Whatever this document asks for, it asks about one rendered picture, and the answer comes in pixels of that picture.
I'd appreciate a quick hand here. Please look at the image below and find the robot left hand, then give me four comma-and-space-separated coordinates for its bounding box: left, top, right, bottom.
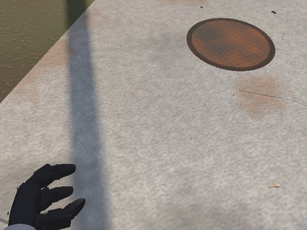
7, 164, 85, 230

